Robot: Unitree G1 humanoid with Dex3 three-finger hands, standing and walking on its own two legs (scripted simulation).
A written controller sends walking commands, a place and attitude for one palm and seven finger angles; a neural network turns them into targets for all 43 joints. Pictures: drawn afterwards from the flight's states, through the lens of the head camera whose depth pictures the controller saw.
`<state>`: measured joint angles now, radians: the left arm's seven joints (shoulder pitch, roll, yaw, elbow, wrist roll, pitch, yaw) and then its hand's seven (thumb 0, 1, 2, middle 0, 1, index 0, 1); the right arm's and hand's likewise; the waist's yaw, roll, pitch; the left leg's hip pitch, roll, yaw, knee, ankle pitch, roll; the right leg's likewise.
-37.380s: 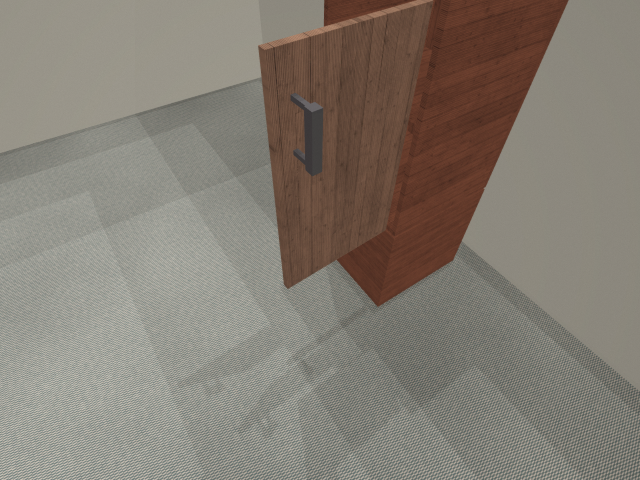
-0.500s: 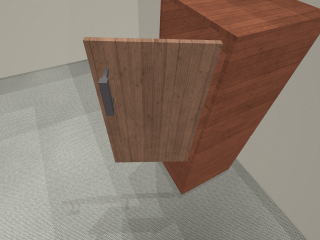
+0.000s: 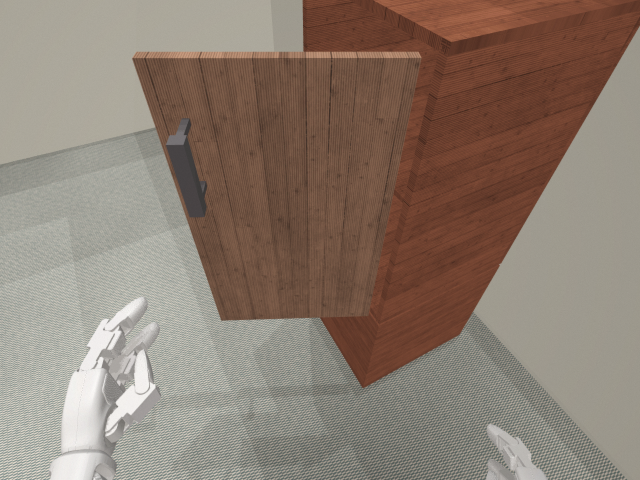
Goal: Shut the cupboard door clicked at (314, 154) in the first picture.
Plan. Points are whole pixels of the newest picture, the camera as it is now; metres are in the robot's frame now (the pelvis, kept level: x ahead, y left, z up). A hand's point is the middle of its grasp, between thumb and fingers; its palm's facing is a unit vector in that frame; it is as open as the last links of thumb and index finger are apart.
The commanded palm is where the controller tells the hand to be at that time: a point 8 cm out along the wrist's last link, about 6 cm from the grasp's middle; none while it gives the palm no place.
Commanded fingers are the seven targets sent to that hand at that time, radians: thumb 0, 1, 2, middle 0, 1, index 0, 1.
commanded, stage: raise the hand and make a fist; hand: left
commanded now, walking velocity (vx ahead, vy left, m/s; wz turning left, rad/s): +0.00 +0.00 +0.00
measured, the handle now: (191, 169) +0.48 +0.19 +0.14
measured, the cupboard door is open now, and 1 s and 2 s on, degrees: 64 64 64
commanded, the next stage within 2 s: bring the fist close to the handle in 1.68 s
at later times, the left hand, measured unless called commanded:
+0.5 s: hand (146, 419) +0.19 +0.19 +0.05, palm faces +0.04 -1.00 -0.02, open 4.6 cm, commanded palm +0.15 +0.24 +0.05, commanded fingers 0.00 0.90 0.90 -0.88 -1.04 -0.88 -1.04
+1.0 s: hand (112, 376) +0.21 +0.21 +0.11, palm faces +0.07 -1.00 -0.03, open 3.1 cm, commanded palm +0.18 +0.26 +0.12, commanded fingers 0.00 0.90 0.90 -1.30 -1.50 -1.30 -1.50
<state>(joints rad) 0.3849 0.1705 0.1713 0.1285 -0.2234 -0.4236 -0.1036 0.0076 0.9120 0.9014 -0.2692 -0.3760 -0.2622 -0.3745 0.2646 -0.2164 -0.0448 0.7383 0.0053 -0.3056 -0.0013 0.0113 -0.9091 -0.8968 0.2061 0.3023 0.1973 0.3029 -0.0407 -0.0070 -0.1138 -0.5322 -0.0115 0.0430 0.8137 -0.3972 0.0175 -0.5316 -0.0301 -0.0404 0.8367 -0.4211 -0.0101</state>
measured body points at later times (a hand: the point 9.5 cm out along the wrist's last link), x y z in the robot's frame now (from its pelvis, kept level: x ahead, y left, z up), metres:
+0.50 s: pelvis -0.02 -0.02 -0.02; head +0.01 -0.02 +0.42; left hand +0.18 +0.24 +0.05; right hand +0.16 -0.23 -0.10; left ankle +0.01 +0.11 -0.70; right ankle +0.00 -0.11 -0.70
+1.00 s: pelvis +0.00 +0.02 +0.00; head +0.00 +0.02 +0.45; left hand +0.20 +0.26 +0.11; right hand +0.20 -0.20 -0.05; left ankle +0.01 +0.11 -0.70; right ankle +0.00 -0.11 -0.70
